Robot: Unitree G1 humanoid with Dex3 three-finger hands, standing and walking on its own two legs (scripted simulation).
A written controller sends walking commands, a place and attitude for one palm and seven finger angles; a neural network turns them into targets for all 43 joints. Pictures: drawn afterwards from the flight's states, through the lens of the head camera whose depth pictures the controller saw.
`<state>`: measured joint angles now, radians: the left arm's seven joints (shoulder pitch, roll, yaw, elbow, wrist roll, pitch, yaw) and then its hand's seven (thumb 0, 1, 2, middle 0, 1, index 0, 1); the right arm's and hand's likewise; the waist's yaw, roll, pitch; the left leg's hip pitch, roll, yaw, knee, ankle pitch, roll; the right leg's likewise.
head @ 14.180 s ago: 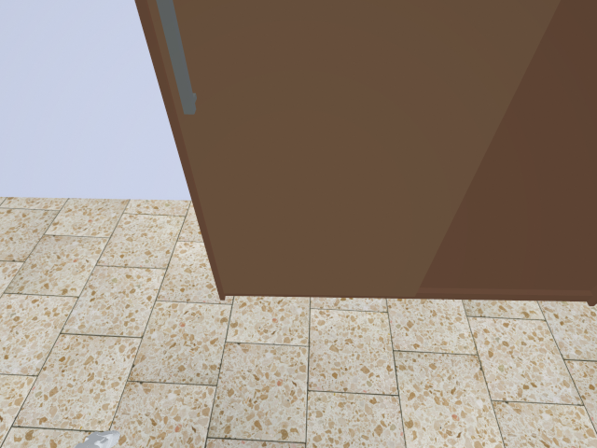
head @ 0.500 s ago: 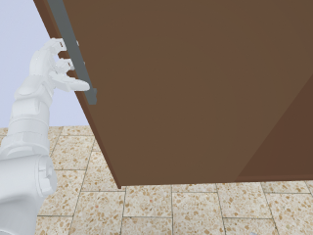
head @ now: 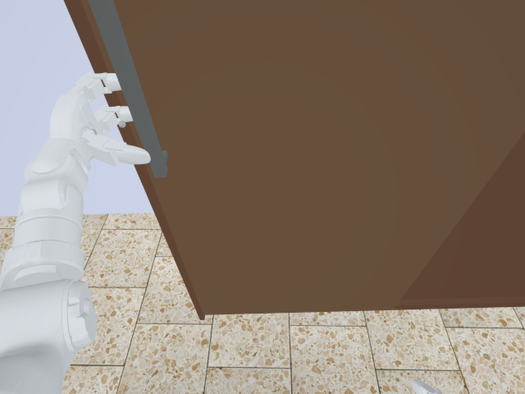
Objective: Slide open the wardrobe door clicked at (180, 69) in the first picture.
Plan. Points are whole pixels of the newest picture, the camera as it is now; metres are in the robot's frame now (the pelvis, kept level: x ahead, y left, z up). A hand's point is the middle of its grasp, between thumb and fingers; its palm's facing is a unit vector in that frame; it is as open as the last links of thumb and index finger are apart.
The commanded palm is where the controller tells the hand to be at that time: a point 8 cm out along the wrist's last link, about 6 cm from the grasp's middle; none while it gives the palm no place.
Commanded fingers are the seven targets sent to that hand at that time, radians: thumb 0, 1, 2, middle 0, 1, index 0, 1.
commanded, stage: slide the fingers in behind the handle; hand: left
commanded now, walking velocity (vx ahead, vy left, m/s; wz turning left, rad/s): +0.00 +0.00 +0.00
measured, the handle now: (137, 89) +0.50 +0.20 +0.23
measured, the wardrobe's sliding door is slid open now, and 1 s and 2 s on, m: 0.00 0.00 0.00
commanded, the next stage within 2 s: grip the handle and tug to test in 1.38 s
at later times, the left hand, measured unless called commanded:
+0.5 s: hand (142, 122) +0.44 +0.18 +0.21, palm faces +0.03 -1.00 +0.00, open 14.0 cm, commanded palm +0.41 +0.23 +0.21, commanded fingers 0.00 -0.50 0.30 -0.30 -1.20 -0.30 -1.20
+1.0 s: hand (144, 123) +0.43 +0.17 +0.21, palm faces +0.06 -1.00 +0.00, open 14.5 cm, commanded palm +0.40 +0.22 +0.21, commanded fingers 0.00 -0.50 0.30 -0.30 -1.20 -0.30 -1.20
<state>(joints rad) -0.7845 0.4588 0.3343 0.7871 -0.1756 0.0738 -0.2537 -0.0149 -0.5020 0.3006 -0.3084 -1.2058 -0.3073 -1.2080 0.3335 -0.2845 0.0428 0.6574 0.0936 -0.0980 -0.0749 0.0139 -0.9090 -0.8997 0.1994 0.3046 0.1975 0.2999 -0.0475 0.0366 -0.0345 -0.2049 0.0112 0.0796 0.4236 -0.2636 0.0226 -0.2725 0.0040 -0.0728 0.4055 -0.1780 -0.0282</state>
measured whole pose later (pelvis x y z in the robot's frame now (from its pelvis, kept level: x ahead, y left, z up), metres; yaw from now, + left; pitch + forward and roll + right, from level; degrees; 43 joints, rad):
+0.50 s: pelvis +0.01 +0.01 +0.00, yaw +0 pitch +1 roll +0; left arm -0.74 0.33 0.26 0.61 -0.17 0.19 -0.15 -0.01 -0.50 0.30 -0.30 -1.20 -0.30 -1.20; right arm 0.25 -0.25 0.06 0.65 0.08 -0.05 -0.06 0.01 -0.91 -0.90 0.20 0.30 0.20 0.30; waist -0.01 0.04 -0.04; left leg -0.16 0.00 0.07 0.40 -0.27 0.03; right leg -0.23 -0.01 -0.08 0.40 -0.20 -0.02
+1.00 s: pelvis +0.01 +0.00 +0.00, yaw +0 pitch +1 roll +0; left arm -0.70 0.33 0.26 0.52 -0.17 0.24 -0.10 -0.01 -0.50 0.30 -0.23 -1.17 -0.21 -1.15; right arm 0.25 -0.27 0.04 0.64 0.08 -0.04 -0.06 0.01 -0.91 -0.90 0.20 0.30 0.20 0.30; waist -0.02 0.04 -0.03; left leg -0.14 0.01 0.08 0.39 -0.26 0.02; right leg -0.21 0.00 -0.07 0.38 -0.18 -0.02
